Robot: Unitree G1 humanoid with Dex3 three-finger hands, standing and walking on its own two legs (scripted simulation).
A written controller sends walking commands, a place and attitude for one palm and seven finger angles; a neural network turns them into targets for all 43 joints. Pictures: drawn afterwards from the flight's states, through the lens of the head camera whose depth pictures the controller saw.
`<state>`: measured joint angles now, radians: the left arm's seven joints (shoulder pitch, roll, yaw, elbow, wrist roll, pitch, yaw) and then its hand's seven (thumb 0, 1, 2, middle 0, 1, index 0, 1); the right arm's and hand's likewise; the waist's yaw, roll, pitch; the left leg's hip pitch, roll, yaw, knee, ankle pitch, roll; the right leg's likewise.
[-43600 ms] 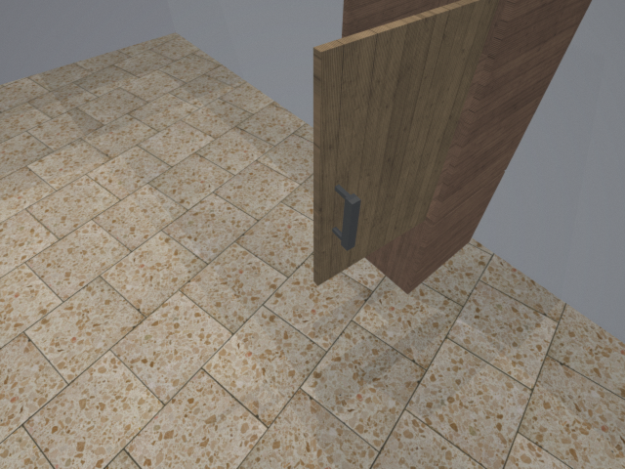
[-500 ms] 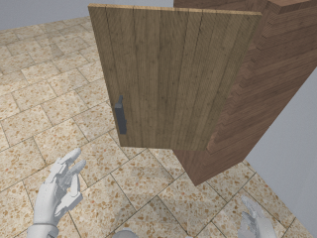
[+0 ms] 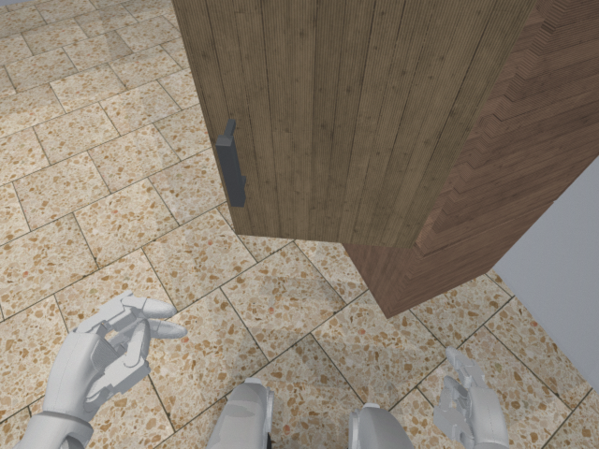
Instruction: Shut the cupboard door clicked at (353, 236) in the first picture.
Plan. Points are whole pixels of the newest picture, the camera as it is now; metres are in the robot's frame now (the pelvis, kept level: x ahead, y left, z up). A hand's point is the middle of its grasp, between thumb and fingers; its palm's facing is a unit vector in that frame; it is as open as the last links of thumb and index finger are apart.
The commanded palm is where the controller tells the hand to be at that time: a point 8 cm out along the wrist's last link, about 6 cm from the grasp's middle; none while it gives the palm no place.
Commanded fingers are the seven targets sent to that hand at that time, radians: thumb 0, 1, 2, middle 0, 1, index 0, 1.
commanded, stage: raise the hand and make a fist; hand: left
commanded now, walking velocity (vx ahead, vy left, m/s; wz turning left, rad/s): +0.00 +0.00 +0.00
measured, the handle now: (234, 165) +0.52 +0.16 +0.04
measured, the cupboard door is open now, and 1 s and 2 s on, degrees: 60 60 60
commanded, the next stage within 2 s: bring the fist close to the handle in 1.16 s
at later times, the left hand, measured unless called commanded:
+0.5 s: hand (131, 359) +0.21 +0.21 +0.06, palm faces -0.02 -1.00 -0.03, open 3.1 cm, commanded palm +0.19 +0.26 +0.06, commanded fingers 0.00 0.90 0.90 -1.30 -1.50 -1.30 -1.50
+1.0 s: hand (151, 341) +0.23 +0.20 +0.05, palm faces -0.04 -1.00 -0.03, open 3.1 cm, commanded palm +0.21 +0.25 +0.06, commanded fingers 0.00 0.90 0.90 -1.30 -1.50 -1.30 -1.50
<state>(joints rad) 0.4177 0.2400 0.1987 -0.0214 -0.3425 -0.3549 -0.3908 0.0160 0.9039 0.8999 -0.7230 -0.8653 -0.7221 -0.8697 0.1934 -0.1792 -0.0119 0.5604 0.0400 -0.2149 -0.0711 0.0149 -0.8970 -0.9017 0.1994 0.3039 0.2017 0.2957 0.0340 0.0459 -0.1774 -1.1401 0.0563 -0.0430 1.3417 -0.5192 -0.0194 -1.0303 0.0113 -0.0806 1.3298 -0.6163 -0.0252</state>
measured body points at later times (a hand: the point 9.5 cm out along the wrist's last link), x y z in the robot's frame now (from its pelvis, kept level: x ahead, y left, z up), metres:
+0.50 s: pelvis +0.00 +0.02 +0.01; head +0.07 +0.04 +0.45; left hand +0.20 +0.26 +0.06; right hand +0.21 -0.20 -0.06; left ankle +0.06 +0.13 -0.61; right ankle +0.02 -0.11 -0.61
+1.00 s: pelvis +0.01 +0.01 +0.00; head +0.08 +0.02 +0.45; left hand +0.23 +0.25 +0.06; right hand +0.19 -0.23 -0.07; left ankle +0.06 +0.13 -0.61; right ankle +0.02 -0.11 -0.61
